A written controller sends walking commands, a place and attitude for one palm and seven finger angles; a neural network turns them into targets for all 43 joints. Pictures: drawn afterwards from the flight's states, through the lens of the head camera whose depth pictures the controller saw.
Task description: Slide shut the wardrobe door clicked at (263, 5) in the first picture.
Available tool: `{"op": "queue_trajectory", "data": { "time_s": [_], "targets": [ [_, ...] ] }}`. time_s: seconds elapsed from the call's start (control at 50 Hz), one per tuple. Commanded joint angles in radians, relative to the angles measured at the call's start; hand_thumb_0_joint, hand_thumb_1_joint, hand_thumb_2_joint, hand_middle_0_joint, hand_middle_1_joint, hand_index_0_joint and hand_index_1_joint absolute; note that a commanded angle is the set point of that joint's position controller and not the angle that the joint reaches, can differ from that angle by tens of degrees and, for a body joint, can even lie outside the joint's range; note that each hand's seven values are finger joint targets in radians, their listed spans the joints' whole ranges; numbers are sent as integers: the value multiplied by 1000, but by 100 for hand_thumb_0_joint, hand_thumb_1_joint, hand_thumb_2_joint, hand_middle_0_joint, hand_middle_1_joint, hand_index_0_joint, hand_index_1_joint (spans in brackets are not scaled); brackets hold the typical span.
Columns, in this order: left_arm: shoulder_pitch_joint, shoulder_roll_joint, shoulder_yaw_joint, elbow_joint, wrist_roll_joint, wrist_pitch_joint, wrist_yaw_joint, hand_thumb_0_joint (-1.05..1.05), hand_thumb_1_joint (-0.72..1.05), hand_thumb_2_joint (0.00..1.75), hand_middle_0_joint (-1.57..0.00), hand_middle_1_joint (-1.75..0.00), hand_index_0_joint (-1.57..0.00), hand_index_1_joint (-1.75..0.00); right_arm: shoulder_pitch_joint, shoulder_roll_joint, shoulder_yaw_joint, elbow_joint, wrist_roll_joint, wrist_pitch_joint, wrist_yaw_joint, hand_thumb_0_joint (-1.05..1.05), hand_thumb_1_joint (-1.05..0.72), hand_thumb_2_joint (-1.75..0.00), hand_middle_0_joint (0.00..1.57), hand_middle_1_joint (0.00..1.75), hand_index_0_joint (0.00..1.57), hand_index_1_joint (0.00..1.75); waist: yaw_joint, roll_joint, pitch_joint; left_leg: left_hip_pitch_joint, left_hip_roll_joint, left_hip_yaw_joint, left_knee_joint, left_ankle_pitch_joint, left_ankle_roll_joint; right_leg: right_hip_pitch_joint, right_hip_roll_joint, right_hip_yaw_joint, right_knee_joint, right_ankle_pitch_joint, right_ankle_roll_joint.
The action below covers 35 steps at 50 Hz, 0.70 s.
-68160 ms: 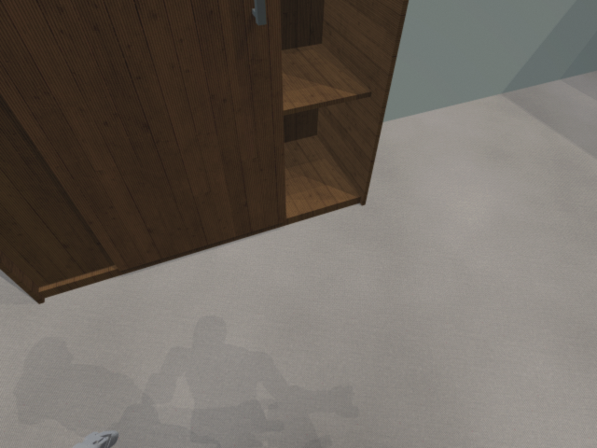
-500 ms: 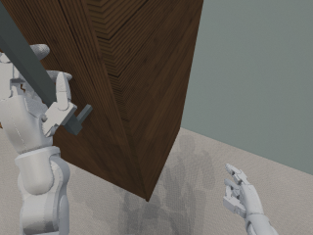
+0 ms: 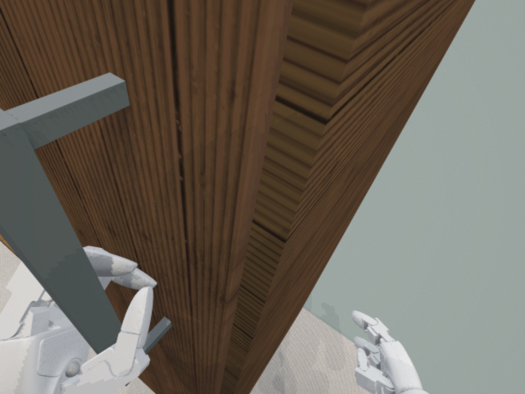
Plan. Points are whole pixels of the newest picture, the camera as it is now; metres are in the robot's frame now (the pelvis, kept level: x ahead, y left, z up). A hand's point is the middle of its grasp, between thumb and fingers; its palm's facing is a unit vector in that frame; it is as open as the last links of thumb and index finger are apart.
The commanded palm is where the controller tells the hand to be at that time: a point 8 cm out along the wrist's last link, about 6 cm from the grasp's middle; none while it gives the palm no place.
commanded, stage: step sideways, sliding the door along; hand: left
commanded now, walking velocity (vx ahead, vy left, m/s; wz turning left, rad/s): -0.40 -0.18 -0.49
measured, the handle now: (117, 285) +0.12 +0.18 +0.25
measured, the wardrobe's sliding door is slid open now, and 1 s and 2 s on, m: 0.00 0.02 0.01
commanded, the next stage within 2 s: stop walking and hold the door there in 0.28 s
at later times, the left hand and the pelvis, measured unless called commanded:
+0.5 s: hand (127, 321) +0.11 +0.18 +0.20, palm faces +0.71 -0.69 -0.10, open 7.4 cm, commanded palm +0.06 +0.20 +0.18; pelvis -0.02 -0.06 -0.08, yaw +13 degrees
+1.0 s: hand (117, 332) +0.10 +0.18 +0.20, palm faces +0.68 -0.70 -0.22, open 7.2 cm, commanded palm +0.05 +0.20 +0.18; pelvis -0.11 -0.14 -0.02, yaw -1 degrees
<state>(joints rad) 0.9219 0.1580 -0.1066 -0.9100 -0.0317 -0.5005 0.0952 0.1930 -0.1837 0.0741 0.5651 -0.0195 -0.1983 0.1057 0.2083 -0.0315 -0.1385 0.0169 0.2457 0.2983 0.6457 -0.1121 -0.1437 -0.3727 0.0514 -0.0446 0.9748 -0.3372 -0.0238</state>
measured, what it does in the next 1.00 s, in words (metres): steps to the right: right foot, then left foot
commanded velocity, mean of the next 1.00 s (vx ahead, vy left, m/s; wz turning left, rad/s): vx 0.01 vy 0.03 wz -0.18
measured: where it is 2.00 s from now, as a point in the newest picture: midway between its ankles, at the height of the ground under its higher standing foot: outside the picture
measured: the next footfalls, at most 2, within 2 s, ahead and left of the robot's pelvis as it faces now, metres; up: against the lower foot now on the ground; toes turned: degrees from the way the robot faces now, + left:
right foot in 0.12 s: +0.19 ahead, -0.12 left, +0.02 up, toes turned +22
left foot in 0.18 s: -0.08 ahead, +0.08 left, +0.00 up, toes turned +26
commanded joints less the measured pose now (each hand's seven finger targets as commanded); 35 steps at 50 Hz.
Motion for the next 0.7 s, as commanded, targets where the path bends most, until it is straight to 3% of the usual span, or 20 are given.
{"op": "queue_trajectory", "data": {
  "time_s": [0.0,0.02,0.06,0.08,0.1,0.14,0.18,0.24,0.28,0.32,0.34,0.36,0.38,0.4,0.44,0.48,0.5,0.54,0.62,0.68],
  "targets": [
    [-265,6,-97,-268,84,36,-37,0,90,90,-45,-140,-45,-140,36,-143,-95,-221,64,-80,32,0,-90,-90,20,30,20,30,-206,422,127,122,57,97,183,1617,3,-515,191,-345,-314,-177,-100],
    [-164,34,-90,-263,63,61,-67,0,90,90,-45,-140,-45,-140,-1,-169,-72,-233,107,-75,11,0,-90,-90,20,30,20,30,-136,213,28,-131,3,55,416,1404,132,-74,165,-232,-457,309,-123],
    [-146,203,20,-347,22,67,-56,0,90,90,-45,-140,-45,-140,-128,-105,-54,-289,67,-137,-57,0,-90,-90,20,30,20,30,-20,-79,-106,-535,-281,-125,811,-425,42,460,-116,395,-490,1555,-213],
    [-164,308,140,-316,2,77,43,0,90,90,-45,-140,-45,-140,-159,-170,-37,-252,35,-128,-107,0,-90,-90,20,30,20,30,-3,79,4,-424,-281,-214,478,-536,88,256,-71,400,-488,1553,-85],
    [-349,347,169,-352,22,92,76,0,90,90,-45,-140,-45,-140,-171,-179,-56,-133,-62,-69,-115,0,-90,-90,20,30,20,30,-82,183,244,-348,30,-242,215,-376,113,-105,-131,254,-584,500,207],
    [-355,-90,-176,-279,-11,135,-29,0,90,90,-45,-140,-45,-140,6,-158,-110,-160,53,-87,-89,0,-90,-90,20,30,20,30,-221,186,171,329,249,-261,-287,432,217,-804,23,149,81,-116,22],
    [-470,139,59,-281,52,70,-33,0,90,90,-45,-140,-45,-140,-13,-227,-173,-268,22,-53,-30,0,-90,-90,20,30,20,30,-244,240,108,401,433,-190,-123,1018,253,-908,-63,4,677,-333,26],
    [-466,123,58,-225,9,59,-23,0,90,90,-45,-140,-45,-140,-95,-144,-109,-268,36,-65,0,0,-90,-90,20,30,20,30,-197,226,181,74,243,10,135,1149,143,-636,-43,-169,216,-318,13],
    [-401,104,63,-217,5,112,-61,0,90,90,-45,-140,-45,-140,-101,-154,-122,-243,46,-59,17,0,-90,-90,20,30,20,30,-143,91,82,-93,126,-13,530,964,158,-123,13,-80,-256,203,-49],
    [-349,159,152,-172,3,153,-46,0,90,90,-45,-140,-45,-140,-164,-110,-101,-154,44,-76,-8,0,-90,-90,20,30,20,30,-106,-237,-10,-334,-176,-61,861,-437,105,37,-98,351,-547,1096,-159],
    [-444,248,243,-210,-11,147,-7,0,90,90,-45,-140,-45,-140,-143,-82,-100,-161,-16,-64,-63,0,-90,-90,20,30,20,30,-123,-180,27,-337,-149,-96,693,-597,116,-62,-99,299,-526,1258,-22],
    [-545,215,276,-376,-23,174,3,0,90,90,-45,-140,-45,-140,-69,-78,-107,-167,-11,-55,-55,0,-90,-90,20,30,20,30,-183,-308,24,-368,-161,-183,504,-694,104,3,-175,445,-456,1276,-66],
    [-639,430,635,-41,-22,237,51,0,90,90,-45,-140,-45,-140,-8,-141,-176,-129,2,-27,-85,0,-90,-90,20,30,20,30,-211,-487,-40,-316,-155,-206,352,-667,70,7,-238,582,-473,1089,-129],
    [-604,266,495,-71,-29,266,54,0,90,90,-45,-140,-45,-140,-87,-102,-170,-155,15,21,-81,0,-90,-90,20,30,20,30,-188,-474,-171,-226,-179,-230,191,-628,74,104,-214,532,-492,894,-118],
    [-659,269,471,-87,-26,252,52,0,90,90,-45,-140,-45,-140,-86,-80,-154,-132,34,62,-90,0,-90,-90,20,30,20,30,-232,-233,-284,14,-174,-146,-152,-409,126,25,-168,412,-457,510,-44],
    [-734,322,534,-66,-29,242,44,0,90,90,-45,-140,-45,-140,-192,-83,-135,-153,20,75,-133,0,-90,-90,20,30,20,30,-234,391,-42,4,128,-289,-317,-298,257,-280,2,208,-54,13,62],
    [-761,359,565,-33,-16,221,66,0,90,90,-45,-140,-45,-140,-200,-48,-127,-145,5,68,-158,0,-90,-90,20,30,20,30,-246,426,54,-137,270,-344,-350,-106,317,-326,-12,100,266,-137,82],
    [-573,202,422,107,-40,236,58,0,90,90,-45,-140,-45,-140,-133,-68,-142,-122,42,72,-159,0,-90,-90,20,30,20,30,-242,104,160,-172,282,-323,-286,92,345,-377,-26,126,458,-207,50],
    [-545,212,393,110,-15,241,73,0,90,90,-45,-140,-45,-140,-101,-108,-144,-149,38,102,-136,0,-90,-90,20,30,20,30,-204,242,187,-189,186,-134,-311,-58,303,-268,-80,-9,160,-162,32],
    [-544,295,487,228,-3,251,85,0,90,90,-45,-140,-45,-140,-111,-110,-127,-137,37,123,-145,0,-90,-90,20,30,20,30,-192,167,104,-153,96,-79,-137,-79,258,5,-45,-115,-273,-21,35]
  ]
}}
